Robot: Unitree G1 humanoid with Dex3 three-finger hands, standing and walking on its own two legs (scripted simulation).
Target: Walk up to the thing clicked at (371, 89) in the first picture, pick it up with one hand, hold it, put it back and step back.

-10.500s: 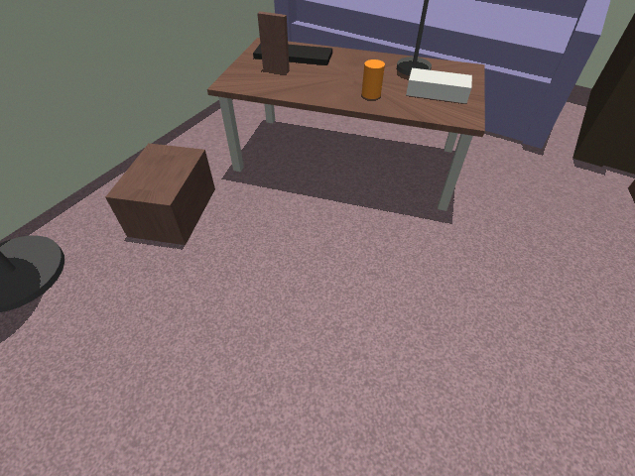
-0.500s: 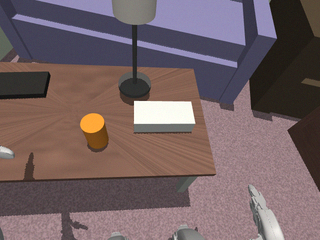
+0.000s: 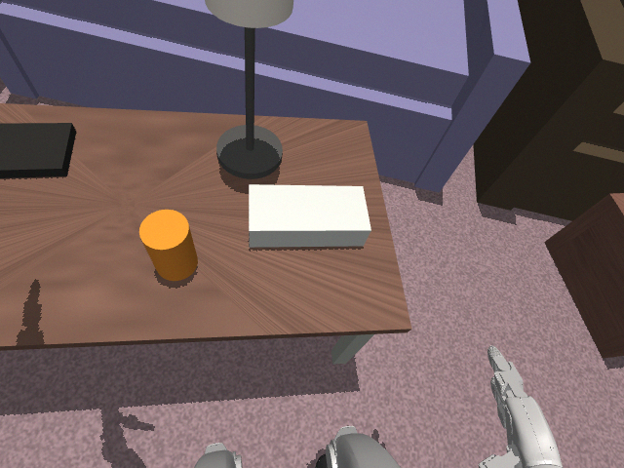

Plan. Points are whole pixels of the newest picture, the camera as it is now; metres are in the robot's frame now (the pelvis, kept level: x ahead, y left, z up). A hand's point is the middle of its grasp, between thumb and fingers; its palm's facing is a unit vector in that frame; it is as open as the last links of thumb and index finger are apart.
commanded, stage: approach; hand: left
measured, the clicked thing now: (171, 247) +0.52 +0.18 -0.19
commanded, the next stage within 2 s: close in in 0.66 s
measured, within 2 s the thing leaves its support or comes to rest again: neither
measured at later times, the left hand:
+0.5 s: hand (54, 240) +0.46 +0.31 -0.05, palm faces +0.13 -0.99 +0.08, open 17.7 cm
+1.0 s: hand (149, 261) +0.50 +0.22 -0.21, palm faces +0.13 -0.99 +0.03, open 17.6 cm
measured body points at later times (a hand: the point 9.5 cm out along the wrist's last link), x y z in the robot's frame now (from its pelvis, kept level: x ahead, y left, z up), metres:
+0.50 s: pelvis -0.02 +0.00 -0.04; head +0.15 +0.08 +0.37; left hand +0.45 +0.36 -0.05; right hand +0.16 -0.25 -0.04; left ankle +0.00 +0.11 -0.67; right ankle +0.01 -0.14 -0.67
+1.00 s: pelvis -0.07 +0.00 -0.16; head +0.17 +0.08 +0.21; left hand +0.49 +0.28 -0.21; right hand +0.11 -0.26 -0.06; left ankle +0.00 +0.11 -0.67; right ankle +0.01 -0.14 -0.67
